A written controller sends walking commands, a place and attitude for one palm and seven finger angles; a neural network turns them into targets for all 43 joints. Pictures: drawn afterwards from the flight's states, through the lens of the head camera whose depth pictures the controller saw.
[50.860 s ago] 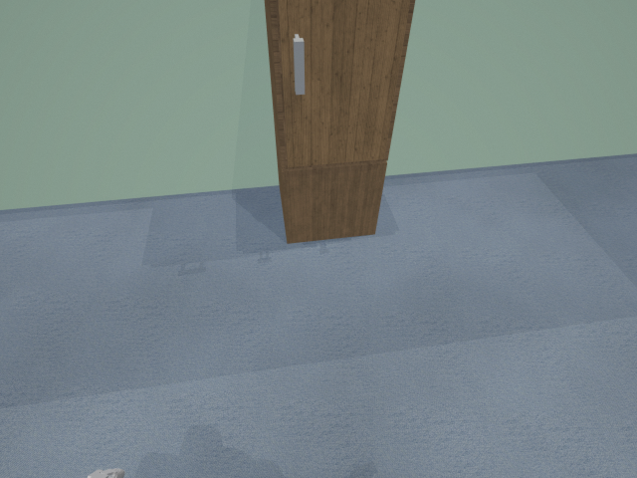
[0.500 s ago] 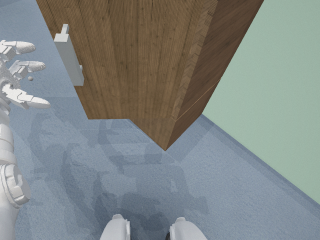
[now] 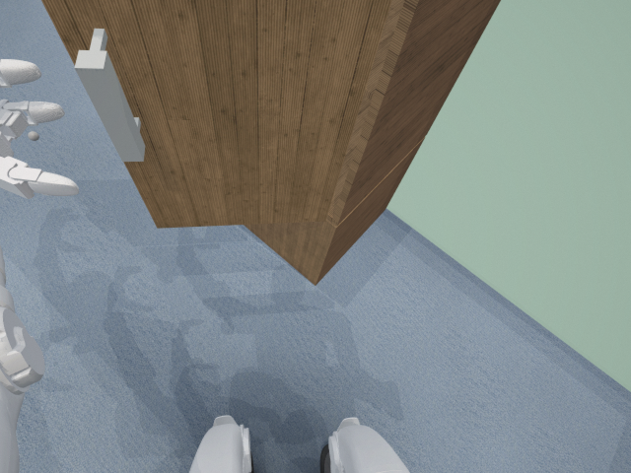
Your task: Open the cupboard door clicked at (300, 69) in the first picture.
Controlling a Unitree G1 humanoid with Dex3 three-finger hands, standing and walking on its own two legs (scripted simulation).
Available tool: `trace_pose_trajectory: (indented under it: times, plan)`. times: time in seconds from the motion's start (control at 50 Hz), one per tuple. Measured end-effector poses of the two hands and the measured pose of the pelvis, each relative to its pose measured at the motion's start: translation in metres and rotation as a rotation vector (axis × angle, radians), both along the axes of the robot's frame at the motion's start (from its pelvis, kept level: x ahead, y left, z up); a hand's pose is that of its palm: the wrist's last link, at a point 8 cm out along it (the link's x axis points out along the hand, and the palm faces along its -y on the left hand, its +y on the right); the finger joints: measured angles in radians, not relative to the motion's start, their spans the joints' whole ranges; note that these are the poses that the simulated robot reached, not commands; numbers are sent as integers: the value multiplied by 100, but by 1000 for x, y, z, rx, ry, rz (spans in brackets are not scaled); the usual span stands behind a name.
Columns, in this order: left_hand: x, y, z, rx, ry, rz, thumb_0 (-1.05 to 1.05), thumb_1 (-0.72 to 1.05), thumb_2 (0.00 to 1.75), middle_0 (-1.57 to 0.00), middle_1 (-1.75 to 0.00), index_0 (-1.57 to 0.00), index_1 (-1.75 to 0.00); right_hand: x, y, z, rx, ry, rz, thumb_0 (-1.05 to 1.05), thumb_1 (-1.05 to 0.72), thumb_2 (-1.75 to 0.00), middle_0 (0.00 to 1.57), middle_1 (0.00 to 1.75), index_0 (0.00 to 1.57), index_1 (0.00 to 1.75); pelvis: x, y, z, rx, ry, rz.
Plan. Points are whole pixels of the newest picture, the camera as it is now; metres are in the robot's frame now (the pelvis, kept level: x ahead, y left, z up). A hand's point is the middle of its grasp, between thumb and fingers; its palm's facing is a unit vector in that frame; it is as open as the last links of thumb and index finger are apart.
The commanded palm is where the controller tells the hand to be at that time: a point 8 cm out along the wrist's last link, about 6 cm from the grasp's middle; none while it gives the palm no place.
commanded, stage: move the hooked fingers beside the handle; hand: left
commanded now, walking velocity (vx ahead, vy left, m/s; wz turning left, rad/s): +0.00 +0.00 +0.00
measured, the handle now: (117, 99) +0.55 +0.21 +0.09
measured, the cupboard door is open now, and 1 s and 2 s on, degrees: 47 47 47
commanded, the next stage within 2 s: slide the fingers in behind the handle in 0.48 s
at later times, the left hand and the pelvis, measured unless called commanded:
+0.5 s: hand (37, 134) +0.49 +0.29 +0.09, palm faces +0.06 -1.00 +0.00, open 14.0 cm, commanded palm +0.47 +0.32 +0.09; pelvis +0.00 +0.00 +0.00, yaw +0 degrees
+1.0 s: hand (75, 131) +0.49 +0.25 +0.09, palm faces +0.05 -1.00 +0.00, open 14.0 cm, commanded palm +0.47 +0.29 +0.09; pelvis +0.01 +0.00 +0.00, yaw +0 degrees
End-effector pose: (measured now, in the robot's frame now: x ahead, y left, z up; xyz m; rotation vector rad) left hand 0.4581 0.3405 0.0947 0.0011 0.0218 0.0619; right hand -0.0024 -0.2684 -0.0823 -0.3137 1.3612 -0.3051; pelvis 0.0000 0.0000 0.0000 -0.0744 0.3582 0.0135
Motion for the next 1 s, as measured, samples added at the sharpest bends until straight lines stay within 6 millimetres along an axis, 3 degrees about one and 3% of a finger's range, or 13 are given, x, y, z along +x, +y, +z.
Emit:
trace_pose_trajectory:
  times: [0.32, 0.62, 1.0]
  plan:
    - [1, -3, -2, -7, 14, -1, -1, -50, 30, -30, -120, -30, -120, 24, 1, -1, 2, -51, 33, 0, -90, -90, 20, 30, 20, 30, 2, 1, 0, -2, -6, 9]
    - [7, -6, -3, -2, 13, -9, -1, -50, 30, -30, -120, -30, -120, 12, 0, -4, 3, -3, 19, 0, -90, -90, 20, 30, 20, 30, 3, -1, -2, -4, 6, 9]
    - [10, -39, -1, 0, -3, -12, -1, -50, 30, -30, -120, -30, -120, 15, 0, -5, 35, -34, 3, 0, -90, -90, 20, 30, 20, 30, 5, -5, 2, 7, -12, 3]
